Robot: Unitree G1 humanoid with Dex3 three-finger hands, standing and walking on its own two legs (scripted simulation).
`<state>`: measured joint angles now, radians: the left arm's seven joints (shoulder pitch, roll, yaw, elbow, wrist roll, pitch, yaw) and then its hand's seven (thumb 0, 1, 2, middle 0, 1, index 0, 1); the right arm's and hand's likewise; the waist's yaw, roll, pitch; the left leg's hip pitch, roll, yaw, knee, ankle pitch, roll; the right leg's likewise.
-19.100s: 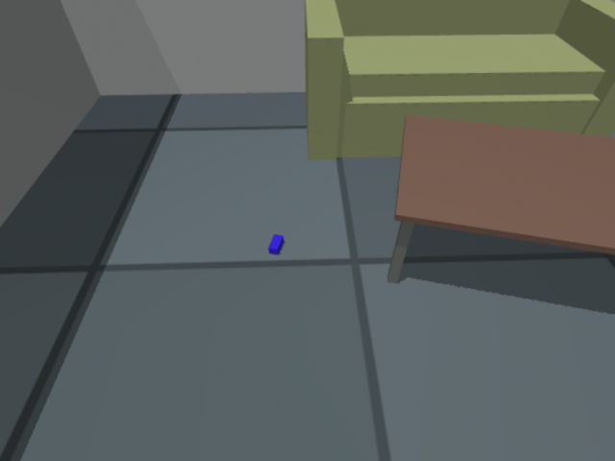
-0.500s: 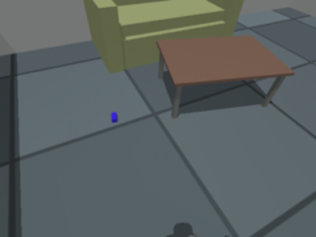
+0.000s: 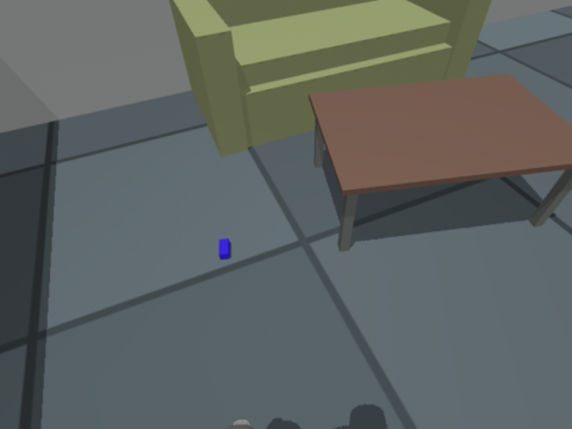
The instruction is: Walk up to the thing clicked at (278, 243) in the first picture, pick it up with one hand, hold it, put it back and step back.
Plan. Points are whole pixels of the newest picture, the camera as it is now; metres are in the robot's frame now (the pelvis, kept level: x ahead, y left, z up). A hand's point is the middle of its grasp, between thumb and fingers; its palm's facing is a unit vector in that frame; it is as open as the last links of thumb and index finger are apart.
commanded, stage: walk up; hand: left
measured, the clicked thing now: (224, 249) +0.98 +0.35 -0.75
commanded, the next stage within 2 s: none
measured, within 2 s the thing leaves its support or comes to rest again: neither
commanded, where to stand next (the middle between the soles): +0.52 +0.05 m, yaw -1 degrees
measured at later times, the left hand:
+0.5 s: hand (133, 357) +0.28 +0.30 -0.13, palm faces -0.12 -0.92 -0.38, open 7.4 cm
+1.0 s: hand (141, 293) +0.43 +0.34 -0.17, palm faces -0.09 -0.93 -0.36, open 7.4 cm
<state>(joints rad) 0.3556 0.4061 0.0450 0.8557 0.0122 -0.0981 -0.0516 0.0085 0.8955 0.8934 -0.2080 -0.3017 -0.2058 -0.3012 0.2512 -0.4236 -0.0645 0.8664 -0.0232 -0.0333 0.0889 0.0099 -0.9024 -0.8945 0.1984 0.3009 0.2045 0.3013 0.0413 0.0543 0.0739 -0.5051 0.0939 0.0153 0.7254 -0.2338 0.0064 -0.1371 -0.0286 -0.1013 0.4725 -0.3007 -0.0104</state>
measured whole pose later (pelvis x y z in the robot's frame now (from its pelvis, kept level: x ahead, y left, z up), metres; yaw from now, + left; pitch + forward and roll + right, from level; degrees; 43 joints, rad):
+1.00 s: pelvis +0.37 +0.07 -0.01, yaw -2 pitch -3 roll +0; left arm 0.32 0.45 0.04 0.91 0.01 -0.04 -0.03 0.01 0.90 0.89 -0.20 -0.30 -0.20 -0.30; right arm 0.31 -0.41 -0.07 0.85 -0.02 -0.08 0.06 0.01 -0.90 -0.89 0.20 0.30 0.21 0.30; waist -0.01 -0.05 0.06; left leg -0.34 0.04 0.10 0.66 -0.27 0.04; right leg -0.40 -0.04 0.04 1.07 -0.44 -0.05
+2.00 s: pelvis +0.47 +0.04 +0.01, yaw -1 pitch -2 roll +0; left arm 0.08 0.36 0.01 1.17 0.00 0.00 -0.02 0.01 0.90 0.89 -0.20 -0.30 -0.20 -0.30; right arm 0.08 -0.38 0.00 1.13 -0.01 -0.03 0.00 0.01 -0.90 -0.89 0.20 0.30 0.21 0.30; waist 0.02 0.00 0.05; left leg -0.08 0.01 0.01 0.37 -0.26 -0.01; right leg -0.21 -0.04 -0.07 0.38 -0.13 0.00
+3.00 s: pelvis +0.48 +0.04 +0.01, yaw -1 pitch -2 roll +0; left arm 0.09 0.33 0.04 1.13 0.01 0.00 -0.02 0.01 0.90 0.89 -0.20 -0.30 -0.20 -0.30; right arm 0.15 -0.35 0.00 1.12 -0.02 -0.02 0.00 0.01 -0.90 -0.89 0.20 0.30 0.21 0.30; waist 0.00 0.00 0.04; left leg -0.05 0.02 0.01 0.33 -0.24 -0.02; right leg -0.19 -0.03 -0.08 0.35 -0.12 -0.01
